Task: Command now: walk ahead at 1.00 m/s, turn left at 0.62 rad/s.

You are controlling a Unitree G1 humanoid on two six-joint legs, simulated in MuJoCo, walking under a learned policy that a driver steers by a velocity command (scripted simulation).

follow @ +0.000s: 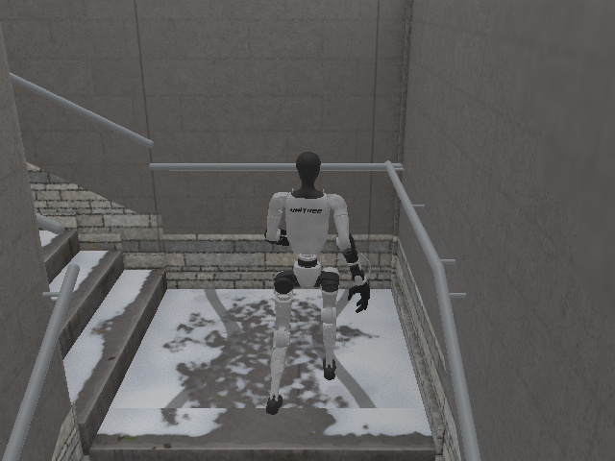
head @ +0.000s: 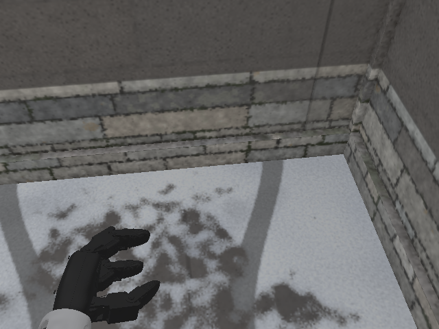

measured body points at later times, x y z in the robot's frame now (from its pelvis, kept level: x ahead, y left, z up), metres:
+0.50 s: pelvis +0.45 +0.06 -0.01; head +0.50 +0.07 +0.44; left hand +0.47 +0.35 -0.11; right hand +0.68 -0.14 -0.12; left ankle +0.54 +0.11 -0.71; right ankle +0.35 -0.14 -0.53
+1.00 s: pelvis +0.60 +0.24 +0.01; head +0.59 +0.26 +0.46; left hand +0.27 +0.42 -0.10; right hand +0.95 +0.31 +0.00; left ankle +0.51 +0.40 -0.71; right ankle +0.76 +0.02 -0.71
